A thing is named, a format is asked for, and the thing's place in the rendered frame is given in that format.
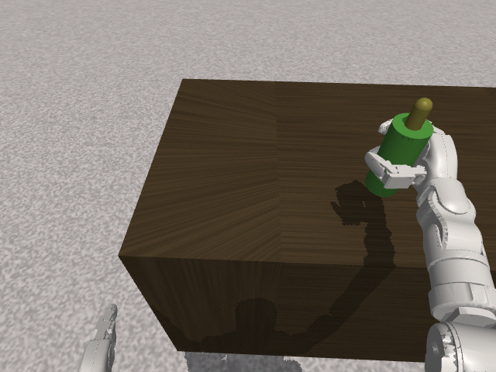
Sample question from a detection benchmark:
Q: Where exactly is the bottle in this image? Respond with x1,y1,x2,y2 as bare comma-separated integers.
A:
365,98,434,197

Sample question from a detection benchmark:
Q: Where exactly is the right robot hand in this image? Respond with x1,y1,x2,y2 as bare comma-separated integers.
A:
364,119,458,193

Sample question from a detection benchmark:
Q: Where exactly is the left robot hand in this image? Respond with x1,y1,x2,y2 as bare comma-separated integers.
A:
77,304,117,372

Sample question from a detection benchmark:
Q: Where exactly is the right robot arm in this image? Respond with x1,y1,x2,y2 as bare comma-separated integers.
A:
416,177,496,372

